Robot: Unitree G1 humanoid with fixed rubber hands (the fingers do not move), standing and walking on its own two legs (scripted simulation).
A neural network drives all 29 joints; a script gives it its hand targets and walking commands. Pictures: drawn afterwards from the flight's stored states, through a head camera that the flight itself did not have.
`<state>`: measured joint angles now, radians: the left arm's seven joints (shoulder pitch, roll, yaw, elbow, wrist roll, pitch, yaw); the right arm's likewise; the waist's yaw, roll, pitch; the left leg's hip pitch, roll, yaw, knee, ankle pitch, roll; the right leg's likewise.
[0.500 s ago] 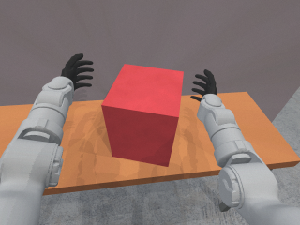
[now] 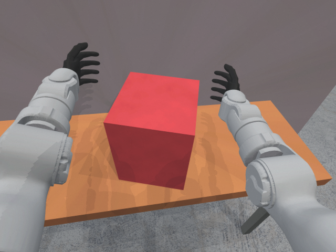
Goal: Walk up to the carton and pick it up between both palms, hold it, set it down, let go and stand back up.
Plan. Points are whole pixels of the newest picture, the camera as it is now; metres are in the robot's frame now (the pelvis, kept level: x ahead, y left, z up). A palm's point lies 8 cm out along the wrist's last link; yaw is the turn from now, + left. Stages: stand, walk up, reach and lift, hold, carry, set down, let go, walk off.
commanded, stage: reach and lift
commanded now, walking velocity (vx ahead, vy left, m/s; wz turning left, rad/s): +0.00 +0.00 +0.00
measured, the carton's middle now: (157, 132) +0.46 +0.01 +0.03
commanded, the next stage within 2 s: none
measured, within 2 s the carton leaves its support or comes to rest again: neither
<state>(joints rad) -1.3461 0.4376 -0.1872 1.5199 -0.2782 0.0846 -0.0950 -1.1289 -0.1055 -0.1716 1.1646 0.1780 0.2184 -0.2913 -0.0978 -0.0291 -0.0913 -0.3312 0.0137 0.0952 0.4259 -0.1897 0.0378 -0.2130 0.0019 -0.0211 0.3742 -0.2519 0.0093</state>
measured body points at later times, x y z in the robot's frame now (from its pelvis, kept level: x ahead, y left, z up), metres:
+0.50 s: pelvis +0.00 +0.00 +0.00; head +0.04 +0.03 +0.45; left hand +0.49 +0.21 +0.14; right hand +0.45 -0.18 +0.13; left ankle +0.01 +0.09 -0.74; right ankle -0.04 -0.12 -0.74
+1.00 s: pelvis +0.01 +0.00 -0.01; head +0.08 +0.03 +0.44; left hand +0.51 +0.21 +0.10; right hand +0.46 -0.18 +0.09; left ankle +0.01 +0.09 -0.74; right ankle -0.04 -0.12 -0.74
